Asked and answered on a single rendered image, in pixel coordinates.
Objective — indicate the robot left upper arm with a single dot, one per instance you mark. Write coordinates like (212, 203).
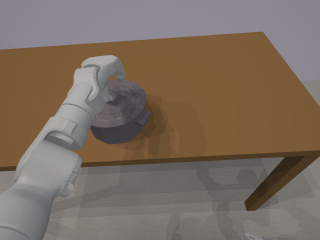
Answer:
(25, 208)

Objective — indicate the knob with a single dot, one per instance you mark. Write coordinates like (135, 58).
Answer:
(115, 96)

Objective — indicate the left robot hand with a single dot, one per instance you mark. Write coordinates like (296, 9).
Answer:
(113, 66)

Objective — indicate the pot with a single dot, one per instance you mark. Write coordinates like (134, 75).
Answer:
(124, 133)

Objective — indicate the table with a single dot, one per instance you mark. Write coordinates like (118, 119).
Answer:
(211, 98)

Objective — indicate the lid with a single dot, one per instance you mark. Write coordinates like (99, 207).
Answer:
(128, 107)

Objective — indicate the left robot forearm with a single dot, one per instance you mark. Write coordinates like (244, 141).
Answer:
(69, 127)

